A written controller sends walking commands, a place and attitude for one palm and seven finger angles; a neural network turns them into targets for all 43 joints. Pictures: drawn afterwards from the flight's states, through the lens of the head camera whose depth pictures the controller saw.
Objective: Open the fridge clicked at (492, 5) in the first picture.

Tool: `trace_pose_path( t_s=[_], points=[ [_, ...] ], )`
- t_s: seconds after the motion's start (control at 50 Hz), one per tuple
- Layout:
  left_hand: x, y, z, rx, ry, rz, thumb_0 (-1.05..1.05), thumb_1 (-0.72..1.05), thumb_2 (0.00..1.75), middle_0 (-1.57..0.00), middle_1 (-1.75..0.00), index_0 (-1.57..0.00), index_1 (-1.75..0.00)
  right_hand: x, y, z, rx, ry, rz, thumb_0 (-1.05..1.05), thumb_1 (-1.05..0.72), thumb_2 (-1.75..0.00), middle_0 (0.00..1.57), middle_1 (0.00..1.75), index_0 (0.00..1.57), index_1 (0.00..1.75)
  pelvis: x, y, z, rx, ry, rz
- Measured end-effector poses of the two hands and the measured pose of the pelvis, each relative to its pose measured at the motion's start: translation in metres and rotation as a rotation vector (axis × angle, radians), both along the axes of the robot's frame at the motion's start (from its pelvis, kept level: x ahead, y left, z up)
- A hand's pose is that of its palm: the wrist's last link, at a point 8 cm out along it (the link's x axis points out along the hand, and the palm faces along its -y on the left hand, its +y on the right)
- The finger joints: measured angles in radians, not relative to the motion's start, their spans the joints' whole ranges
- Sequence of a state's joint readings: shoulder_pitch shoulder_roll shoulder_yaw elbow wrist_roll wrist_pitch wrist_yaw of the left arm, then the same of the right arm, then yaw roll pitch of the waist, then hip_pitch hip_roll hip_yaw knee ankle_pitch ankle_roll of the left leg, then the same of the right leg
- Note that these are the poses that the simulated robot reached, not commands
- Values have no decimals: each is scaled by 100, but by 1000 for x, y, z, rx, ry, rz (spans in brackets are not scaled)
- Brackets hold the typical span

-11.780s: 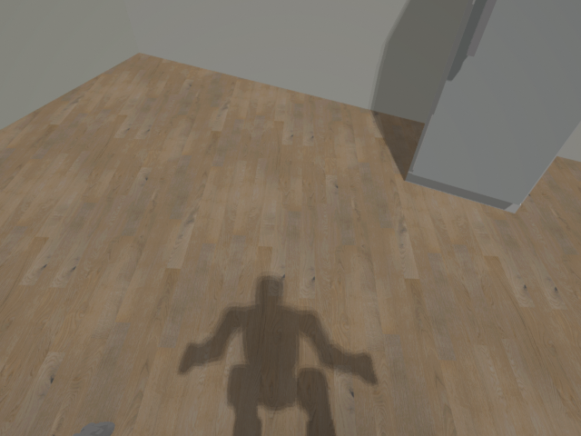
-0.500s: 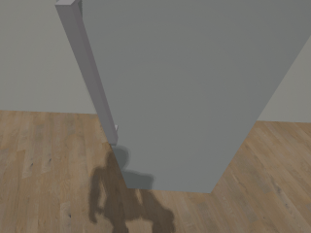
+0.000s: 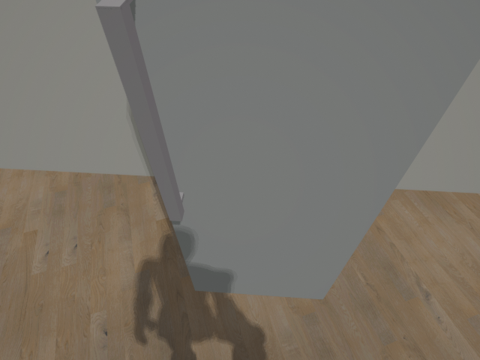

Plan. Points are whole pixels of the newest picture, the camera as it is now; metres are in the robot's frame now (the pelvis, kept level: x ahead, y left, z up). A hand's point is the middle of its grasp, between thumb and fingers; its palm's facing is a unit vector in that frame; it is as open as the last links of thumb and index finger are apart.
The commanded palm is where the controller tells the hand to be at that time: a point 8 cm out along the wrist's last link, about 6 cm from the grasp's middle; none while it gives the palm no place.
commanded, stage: look again from close up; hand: left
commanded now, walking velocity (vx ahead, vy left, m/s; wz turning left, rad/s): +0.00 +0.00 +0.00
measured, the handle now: (159, 135) +0.43 +0.17 +0.15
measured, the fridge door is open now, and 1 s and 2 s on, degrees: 0 0 0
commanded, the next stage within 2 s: raise the hand to about handle height in 0.08 s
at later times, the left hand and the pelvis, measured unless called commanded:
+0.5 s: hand (135, 319) +0.18 +0.18 -0.01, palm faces -0.07 -1.00 +0.00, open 8.0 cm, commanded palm +0.12 +0.25 -0.04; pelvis -0.04 +0.02 -0.06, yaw +1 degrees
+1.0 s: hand (88, 311) +0.18 +0.25 +0.01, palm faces +0.01 -1.00 -0.05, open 11.0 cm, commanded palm +0.15 +0.30 +0.02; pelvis -0.04 +0.03 -0.05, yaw +2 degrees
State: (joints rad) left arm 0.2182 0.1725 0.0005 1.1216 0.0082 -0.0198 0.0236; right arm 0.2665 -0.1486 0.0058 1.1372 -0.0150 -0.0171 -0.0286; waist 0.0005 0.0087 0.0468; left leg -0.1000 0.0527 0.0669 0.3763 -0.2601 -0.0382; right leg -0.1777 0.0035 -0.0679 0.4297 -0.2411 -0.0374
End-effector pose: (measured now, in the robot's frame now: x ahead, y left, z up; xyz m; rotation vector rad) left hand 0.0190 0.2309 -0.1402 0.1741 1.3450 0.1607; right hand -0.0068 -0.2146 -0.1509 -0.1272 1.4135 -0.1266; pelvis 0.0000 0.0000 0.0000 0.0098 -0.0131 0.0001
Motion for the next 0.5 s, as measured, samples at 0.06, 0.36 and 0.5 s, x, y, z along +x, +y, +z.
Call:
trace_pose_path(
  t_s=[0.06, 0.36, 0.5],
  points=[
    [-2, 1, 0, -2, 3, 1, 0, 91, 90, -20, -30, -20, -30, -1, 1, 1, -1, 3, -2, 0, -91, -90, 20, 30, 20, 30, -1, 1, 0, 0, 0, 0],
    [134, 19, 127, -15, -1008, 33, 2, 87, 87, -20, -33, -20, -34, 83, -17, 29, -100, -553, 58, 1, -92, -90, 20, 30, 20, 30, -19, 16, -14, 0, 48, 38],
    [145, 3, 133, -216, -1406, -230, 0, 73, 82, -21, -41, -21, -42, 169, -26, 65, -146, -930, 167, 1, -91, -90, 20, 30, 20, 30, -36, 17, -55, 14, 159, 11]
  ],
)
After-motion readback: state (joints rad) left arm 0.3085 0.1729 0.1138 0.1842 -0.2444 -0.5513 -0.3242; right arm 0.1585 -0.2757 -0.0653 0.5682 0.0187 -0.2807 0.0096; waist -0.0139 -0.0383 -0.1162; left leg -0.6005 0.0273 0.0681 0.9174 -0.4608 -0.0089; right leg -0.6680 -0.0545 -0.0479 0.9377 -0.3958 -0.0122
